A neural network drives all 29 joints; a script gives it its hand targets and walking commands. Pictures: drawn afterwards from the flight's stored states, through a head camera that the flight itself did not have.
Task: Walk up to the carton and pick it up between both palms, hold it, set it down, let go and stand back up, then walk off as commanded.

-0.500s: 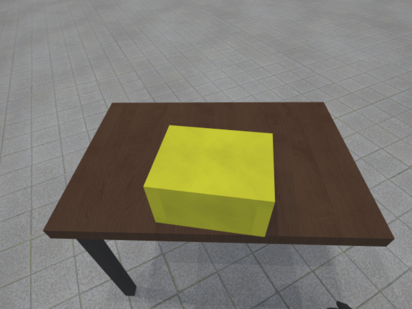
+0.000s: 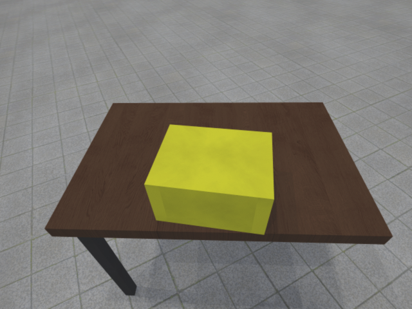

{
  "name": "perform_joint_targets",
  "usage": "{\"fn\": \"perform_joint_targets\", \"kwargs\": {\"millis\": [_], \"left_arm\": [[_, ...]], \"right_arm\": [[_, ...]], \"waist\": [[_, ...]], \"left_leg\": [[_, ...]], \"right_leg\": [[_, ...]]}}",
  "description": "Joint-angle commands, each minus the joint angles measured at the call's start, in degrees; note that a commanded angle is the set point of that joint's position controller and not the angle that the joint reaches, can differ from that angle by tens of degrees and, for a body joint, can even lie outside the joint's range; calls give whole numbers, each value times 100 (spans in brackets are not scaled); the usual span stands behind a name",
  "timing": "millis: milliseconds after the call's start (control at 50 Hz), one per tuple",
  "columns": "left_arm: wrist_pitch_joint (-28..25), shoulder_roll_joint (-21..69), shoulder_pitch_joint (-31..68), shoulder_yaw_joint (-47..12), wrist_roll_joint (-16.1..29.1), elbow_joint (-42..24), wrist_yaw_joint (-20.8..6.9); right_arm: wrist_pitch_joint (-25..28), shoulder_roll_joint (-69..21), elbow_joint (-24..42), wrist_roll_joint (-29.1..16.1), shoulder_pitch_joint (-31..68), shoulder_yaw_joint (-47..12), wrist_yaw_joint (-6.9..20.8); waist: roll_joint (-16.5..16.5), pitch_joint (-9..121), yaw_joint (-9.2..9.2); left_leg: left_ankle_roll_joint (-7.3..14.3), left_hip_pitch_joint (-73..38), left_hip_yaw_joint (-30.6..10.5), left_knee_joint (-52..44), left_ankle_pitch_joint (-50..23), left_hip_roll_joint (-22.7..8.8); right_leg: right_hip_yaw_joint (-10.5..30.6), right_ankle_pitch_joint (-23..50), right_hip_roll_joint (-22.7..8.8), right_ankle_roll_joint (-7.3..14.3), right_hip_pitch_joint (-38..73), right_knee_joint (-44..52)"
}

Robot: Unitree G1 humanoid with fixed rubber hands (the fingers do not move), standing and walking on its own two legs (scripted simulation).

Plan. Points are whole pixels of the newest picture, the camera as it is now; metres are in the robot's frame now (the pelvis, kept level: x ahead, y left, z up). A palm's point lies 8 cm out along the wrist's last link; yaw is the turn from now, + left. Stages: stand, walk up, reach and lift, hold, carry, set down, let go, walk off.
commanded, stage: stand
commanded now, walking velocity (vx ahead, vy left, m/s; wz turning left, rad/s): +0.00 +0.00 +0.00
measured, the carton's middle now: (214, 176) +0.46 +0.01 -0.02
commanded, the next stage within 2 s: none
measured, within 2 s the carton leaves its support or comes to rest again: neither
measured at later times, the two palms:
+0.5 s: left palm out of the picture +0.08 +0.24 -0.12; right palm out of the picture +0.08 -0.26 -0.11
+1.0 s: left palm out of the picture +0.08 +0.24 -0.12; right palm out of the picture +0.08 -0.26 -0.11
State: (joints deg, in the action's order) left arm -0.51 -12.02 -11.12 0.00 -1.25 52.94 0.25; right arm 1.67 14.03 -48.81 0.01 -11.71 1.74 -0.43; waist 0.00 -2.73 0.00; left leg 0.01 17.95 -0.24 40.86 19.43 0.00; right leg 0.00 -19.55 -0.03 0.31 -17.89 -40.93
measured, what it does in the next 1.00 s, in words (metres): stands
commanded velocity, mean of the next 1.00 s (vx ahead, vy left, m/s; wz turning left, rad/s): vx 0.00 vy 0.00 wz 0.00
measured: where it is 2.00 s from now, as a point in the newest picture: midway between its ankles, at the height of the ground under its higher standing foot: outside the picture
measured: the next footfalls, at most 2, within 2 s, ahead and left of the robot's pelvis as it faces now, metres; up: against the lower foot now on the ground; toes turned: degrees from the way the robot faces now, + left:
none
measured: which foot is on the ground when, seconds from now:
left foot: down 0.00-1.00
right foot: down 0.00-1.00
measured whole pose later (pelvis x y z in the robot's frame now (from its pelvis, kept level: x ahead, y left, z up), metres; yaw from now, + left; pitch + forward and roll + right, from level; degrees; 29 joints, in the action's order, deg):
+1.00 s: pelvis +0.00 +0.00 +0.01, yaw +0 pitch -2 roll +0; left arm -0.5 -12.0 -8.9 0.0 -0.9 56.5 0.2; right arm 1.8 14.1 -52.0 0.0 -11.7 1.7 -0.4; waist 0.0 -3.0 0.0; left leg 0.0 18.0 -0.3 37.4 17.2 0.0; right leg 0.0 -17.4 0.0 0.3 -17.9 -37.5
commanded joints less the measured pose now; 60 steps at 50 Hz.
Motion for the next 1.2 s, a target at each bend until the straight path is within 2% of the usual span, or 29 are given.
{"fn": "perform_joint_targets", "kwargs": {"millis": [0,20,40,60,100,140,200,280,320,340,420,460,500,520,600,640,660,680,760,840,860,920,960,1000,1040,1140,1160,1180], "left_arm": [[-285,-1726,592,404,47,-256,19],[-276,-1694,583,400,40,-263,17],[-274,-1689,507,406,57,-248,17],[-282,-1732,538,404,39,-209,23],[-274,-1741,552,415,53,-198,34],[-281,-1746,594,414,55,-176,29],[-264,-1728,526,392,66,-104,31],[-247,-1683,569,377,53,-78,30],[-266,-1748,570,386,46,-70,28],[-268,-1761,590,381,66,-53,23],[-256,-1747,586,363,72,-32,12],[-252,-1745,668,385,66,-44,11],[-253,-1778,627,372,71,21,26],[-264,-1702,573,373,90,32,23],[-249,-1747,635,364,75,45,24],[-261,-1736,674,350,67,33,20],[-256,-1714,655,361,87,48,30],[-246,-1693,627,355,87,77,23],[-251,-1731,692,370,77,96,30],[-236,-1670,653,323,103,134,15],[-235,-1688,685,348,74,119,8],[-246,-1679,685,332,68,109,20],[-255,-1692,681,346,89,136,20],[-257,-1701,657,336,84,154,14],[-256,-1666,690,337,74,128,18],[-256,-1744,718,327,69,186,13],[-261,-1698,729,333,68,175,19],[-258,-1690,680,316,92,174,22]], "right_arm": [[180,1568,111,106,373,260,-44],[185,1561,91,104,394,257,-44],[193,1549,71,97,392,247,-46],[205,1515,68,87,408,245,-40],[191,1557,12,78,398,241,-43],[207,1539,17,107,411,240,-46],[183,1580,-30,98,411,243,-52],[187,1568,-79,94,424,218,-51],[194,1533,-98,83,373,221,-47],[193,1559,-111,72,395,218,-40],[201,1518,-124,83,401,220,-48],[182,1536,-152,98,413,197,-41],[183,1541,-152,84,423,207,-39],[190,1555,-168,91,398,213,-40],[193,1519,-202,82,378,208,-40],[188,1546,-222,85,339,210,-47],[198,1515,-216,69,358,188,-46],[203,1534,-242,87,393,208,-45],[204,1529,-256,85,392,207,-53],[204,1560,-264,91,403,202,-43],[210,1535,-258,96,465,199,-37],[200,1478,-264,90,404,184,-43],[200,1522,-276,82,333,194,-41],[204,1510,-275,86,398,194,-46],[205,1527,-287,81,333,186,-41],[196,1511,-304,87,315,174,-46],[191,1522,-301,83,384,187,-39],[195,1481,-304,71,371,175,-36]], "waist": [[-153,-122,-9],[-34,-42,0],[-81,-38,38],[-215,-59,-11],[-201,22,9],[-47,-12,-15],[-101,32,56],[-65,-38,37],[-153,41,-11],[-64,74,-6],[-193,19,15],[-51,16,27],[-160,-11,-21],[-152,1,21],[-110,80,-12],[-252,158,-17],[-107,193,-10],[-120,170,32],[-196,219,-15],[-3,169,21],[-48,216,46],[-205,274,-6],[-80,389,6],[-177,389,10],[-64,345,17],[-188,280,-9],[-21,337,-15],[-26,395,14]], "left_leg": [[413,-115,-801,-1454,-338,-591],[421,-136,-838,-1462,-412,-610],[426,-86,-863,-1476,-424,-631],[396,-96,-819,-1476,-490,-610],[385,-246,-797,-1444,-478,-604],[410,-219,-834,-1486,-511,-613],[405,-124,-851,-1552,-486,-638],[387,-146,-864,-1585,-292,-629],[372,-239,-837,-1556,-378,-640],[375,-293,-822,-1547,-403,-618],[402,-198,-850,-1576,-387,-629],[384,-207,-802,-1613,-314,-628],[384,-220,-842,-1660,-394,-654],[383,-229,-806,-1632,-430,-639],[378,-301,-815,-1615,-555,-626],[354,-349,-801,-1618,-630,-636],[372,-368,-811,-1609,-696,-646],[368,-325,-824,-1644,-681,-658],[317,-427,-717,-1584,-769,-621],[347,-344,-823,-1705,-566,-692],[337,-233,-835,-1705,-420,-708],[332,-398,-762,-1692,-667,-653],[328,-504,-733,-1642,-741,-656],[326,-500,-743,-1620,-742,-672],[334,-423,-777,-1674,-741,-662],[314,-460,-720,-1690,-728,-640],[340,-444,-780,-1743,-678,-683],[342,-440,-798,-1772,-674,-694]], "right_leg": [[882,258,-521,384,-65,1511],[835,320,-496,387,9,1493],[811,394,-493,389,67,1466],[823,419,-524,382,59,1507],[925,358,-561,398,13,1552],[904,378,-546,394,31,1531],[827,478,-509,369,197,1481],[857,279,-528,356,67,1592],[856,225,-545,361,57,1628],[872,206,-544,370,24,1597],[872,277,-550,360,87,1660],[867,196,-561,355,81,1680],[874,279,-552,350,84,1680],[879,335,-565,345,126,1712],[858,314,-572,342,132,1724],[836,438,-583,318,207,1710],[867,472,-606,338,204,1710],[811,491,-548,312,221,1680],[823,579,-590,309,217,1718],[779,401,-514,309,173,1686],[756,397,-528,308,289,1665],[809,536,-583,310,285,1728],[804,606,-608,315,308,1742],[798,617,-571,293,301,1742],[809,698,-608,301,363,1737],[818,586,-619,301,278,1814],[797,558,-597,300,332,1767],[750,567,-582,300,377,1746]]}}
